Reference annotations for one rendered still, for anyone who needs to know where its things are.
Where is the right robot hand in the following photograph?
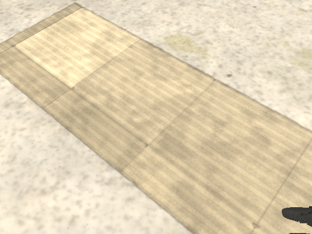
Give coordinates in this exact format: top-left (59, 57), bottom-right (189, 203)
top-left (282, 206), bottom-right (312, 234)

